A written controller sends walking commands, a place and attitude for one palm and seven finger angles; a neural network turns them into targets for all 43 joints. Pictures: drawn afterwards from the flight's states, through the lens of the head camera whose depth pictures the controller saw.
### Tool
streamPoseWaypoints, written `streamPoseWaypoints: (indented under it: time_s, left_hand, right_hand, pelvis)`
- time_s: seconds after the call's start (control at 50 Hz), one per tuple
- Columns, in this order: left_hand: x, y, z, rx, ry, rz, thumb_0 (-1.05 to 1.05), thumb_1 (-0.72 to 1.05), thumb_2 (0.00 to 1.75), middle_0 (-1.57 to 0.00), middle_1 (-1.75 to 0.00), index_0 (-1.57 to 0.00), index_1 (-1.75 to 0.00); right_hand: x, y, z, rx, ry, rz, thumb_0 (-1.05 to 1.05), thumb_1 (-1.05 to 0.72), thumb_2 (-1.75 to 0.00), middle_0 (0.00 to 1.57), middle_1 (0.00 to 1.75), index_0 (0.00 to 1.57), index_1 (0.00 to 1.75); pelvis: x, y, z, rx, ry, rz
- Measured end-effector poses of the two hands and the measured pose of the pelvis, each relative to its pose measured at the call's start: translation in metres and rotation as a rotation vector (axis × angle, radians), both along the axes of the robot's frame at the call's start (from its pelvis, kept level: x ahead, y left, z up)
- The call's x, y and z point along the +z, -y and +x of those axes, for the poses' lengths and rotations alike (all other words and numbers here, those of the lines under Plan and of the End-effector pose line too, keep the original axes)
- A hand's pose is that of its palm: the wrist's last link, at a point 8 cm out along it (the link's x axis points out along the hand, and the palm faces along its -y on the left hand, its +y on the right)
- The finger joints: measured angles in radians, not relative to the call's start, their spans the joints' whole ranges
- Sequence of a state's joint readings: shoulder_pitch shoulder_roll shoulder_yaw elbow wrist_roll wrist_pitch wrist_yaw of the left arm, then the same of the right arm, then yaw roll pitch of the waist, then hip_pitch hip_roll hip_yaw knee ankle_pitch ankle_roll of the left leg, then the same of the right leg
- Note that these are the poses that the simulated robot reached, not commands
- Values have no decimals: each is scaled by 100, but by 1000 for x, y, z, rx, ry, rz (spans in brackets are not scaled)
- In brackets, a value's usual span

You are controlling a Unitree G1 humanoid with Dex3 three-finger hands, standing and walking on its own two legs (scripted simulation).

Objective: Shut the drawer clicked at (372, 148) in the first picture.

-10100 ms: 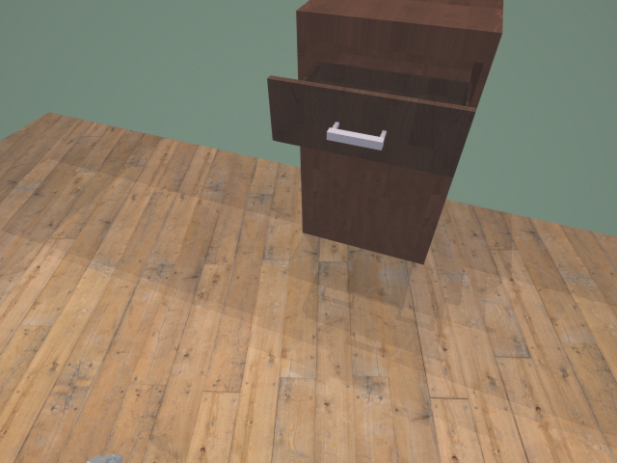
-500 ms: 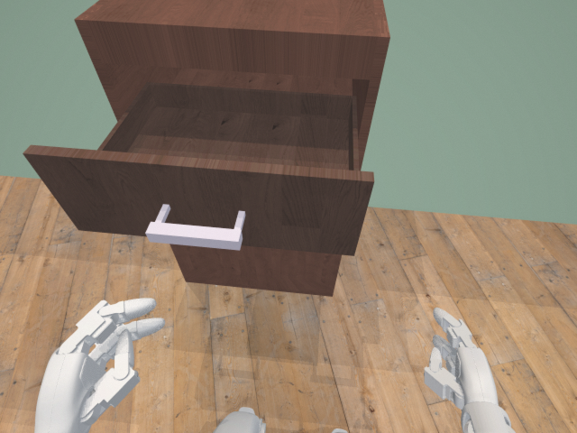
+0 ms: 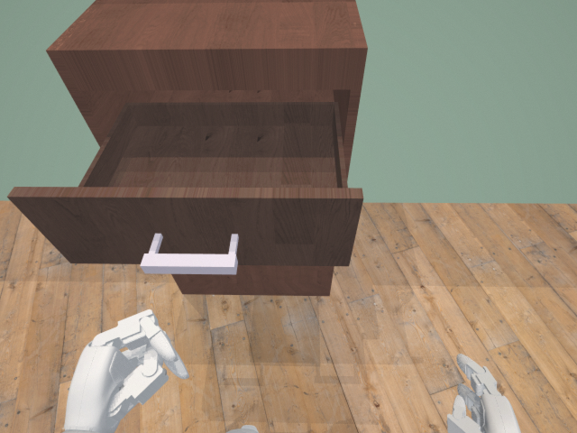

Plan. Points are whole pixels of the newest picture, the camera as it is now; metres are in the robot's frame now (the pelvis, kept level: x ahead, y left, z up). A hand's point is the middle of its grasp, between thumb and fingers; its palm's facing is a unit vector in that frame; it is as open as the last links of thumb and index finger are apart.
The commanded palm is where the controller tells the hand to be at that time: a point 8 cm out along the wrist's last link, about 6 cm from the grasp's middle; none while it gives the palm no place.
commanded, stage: raise the hand and make a fist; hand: left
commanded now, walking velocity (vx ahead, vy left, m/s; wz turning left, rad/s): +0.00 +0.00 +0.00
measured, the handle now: (193, 252) +0.37 +0.17 +0.02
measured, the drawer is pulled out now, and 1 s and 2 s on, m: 0.27 0.27 0.27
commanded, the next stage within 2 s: bring the fist close to the handle in 0.84 s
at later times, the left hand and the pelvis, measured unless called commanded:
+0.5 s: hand (156, 355) +0.19 +0.14 +0.13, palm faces -0.02 -1.00 -0.02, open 3.2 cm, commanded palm +0.16 +0.19 +0.13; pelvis +0.01 +0.03 +0.01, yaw +0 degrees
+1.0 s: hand (162, 350) +0.19 +0.14 +0.12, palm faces +0.01 -1.00 -0.03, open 3.3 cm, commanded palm +0.17 +0.19 +0.12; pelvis +0.01 +0.02 +0.01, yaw +0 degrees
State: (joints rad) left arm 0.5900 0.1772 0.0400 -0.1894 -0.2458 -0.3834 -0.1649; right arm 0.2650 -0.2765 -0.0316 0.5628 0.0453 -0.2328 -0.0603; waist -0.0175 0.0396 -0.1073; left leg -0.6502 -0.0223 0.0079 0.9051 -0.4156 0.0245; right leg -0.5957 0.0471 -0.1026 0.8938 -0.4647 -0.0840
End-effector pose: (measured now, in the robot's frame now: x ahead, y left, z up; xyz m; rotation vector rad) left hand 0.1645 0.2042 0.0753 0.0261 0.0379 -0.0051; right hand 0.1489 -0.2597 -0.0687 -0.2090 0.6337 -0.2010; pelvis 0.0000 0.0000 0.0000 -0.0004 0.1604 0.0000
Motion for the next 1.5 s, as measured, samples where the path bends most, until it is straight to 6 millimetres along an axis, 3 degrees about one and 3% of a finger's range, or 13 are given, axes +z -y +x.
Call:
streamPoseWaypoints:
  time_s: [0.22, 0.32, 0.42, 0.72, 1.0, 1.2, 1.5]
  left_hand:
    - [26, 5, 4, 7, 50, -22, 1, 90, 90, -130, -149, -130, -149]
    - [35, 6, -2, 5, 56, -26, 1, 90, 90, -136, -155, -136, -156]
    - [45, 9, -2, -6, 80, -26, 1, 90, 90, -138, -158, -138, -158]
    - [46, 13, 9, -12, 49, -17, 1, 91, 90, -140, -160, -139, -160]
    - [45, 12, 8, 14, 49, 5, 1, 90, 90, -140, -160, -140, -160]
    - [23, 16, 22, 8, 19, 1, 1, 90, 90, -140, -160, -140, -160]
    - [-4, 13, 50, -1, 9, -5, 1, 91, 90, -140, -160, -139, -160]
  right_hand:
    - [27, -63, 49, 124, 133, 83, 2, -90, -90, 20, 30, 20, 30]
    - [30, -84, 55, 174, 142, 106, 2, -90, -90, 20, 30, 20, 30]
    - [28, -92, 51, 193, 124, 114, 2, -90, -90, 20, 30, 20, 30]
    - [23, -67, 22, 125, 57, 85, 2, -90, -90, 20, 30, 20, 30]
    - [24, -52, 31, 129, 72, 84, 2, -90, -90, 20, 30, 20, 30]
    - [18, -43, 34, 145, 52, 72, 2, -90, -90, 20, 30, 20, 30]
    - [0, -26, 18, 94, -41, 47, 2, -90, -90, 20, 30, 20, 30]
  pelvis:
    - [4, -21, 10, -4, 28, -13]
    - [4, -28, 11, 3, 41, -21]
    - [4, -33, 10, 8, 52, -25]
    - [8, -30, 10, -6, 67, -20]
    - [9, -16, 12, -2, 64, -13]
    - [6, -6, 11, 6, 40, -8]
    - [1, -4, 13, -1, -10, -5]
